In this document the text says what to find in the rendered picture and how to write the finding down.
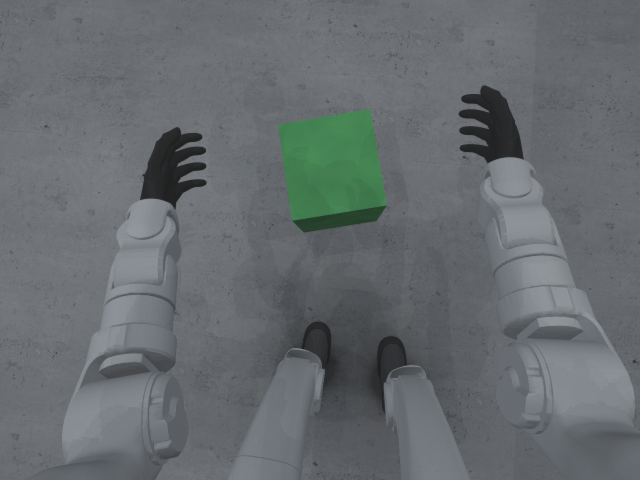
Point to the robot left upper arm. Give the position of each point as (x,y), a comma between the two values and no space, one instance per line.
(124,428)

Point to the robot right upper arm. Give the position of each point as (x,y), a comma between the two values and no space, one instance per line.
(574,399)

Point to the left robot thigh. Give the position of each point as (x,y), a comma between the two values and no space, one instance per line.
(273,448)

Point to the robot left hand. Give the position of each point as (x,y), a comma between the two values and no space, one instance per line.
(162,175)

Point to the robot left foot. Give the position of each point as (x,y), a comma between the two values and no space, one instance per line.
(317,339)

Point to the robot right hand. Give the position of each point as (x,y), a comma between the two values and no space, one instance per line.
(502,136)

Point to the robot left forearm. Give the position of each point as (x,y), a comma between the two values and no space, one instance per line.
(136,333)

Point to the carton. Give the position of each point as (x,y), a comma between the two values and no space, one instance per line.
(332,171)

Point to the robot right forearm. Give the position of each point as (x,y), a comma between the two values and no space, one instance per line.
(537,294)

